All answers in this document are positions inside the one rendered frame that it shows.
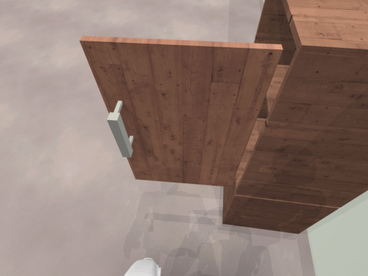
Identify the cupboard door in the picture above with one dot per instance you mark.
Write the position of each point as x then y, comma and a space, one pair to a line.
190, 105

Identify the robot left thigh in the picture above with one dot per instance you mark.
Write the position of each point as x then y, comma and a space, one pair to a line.
144, 267

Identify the handle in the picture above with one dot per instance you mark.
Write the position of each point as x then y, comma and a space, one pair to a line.
119, 132

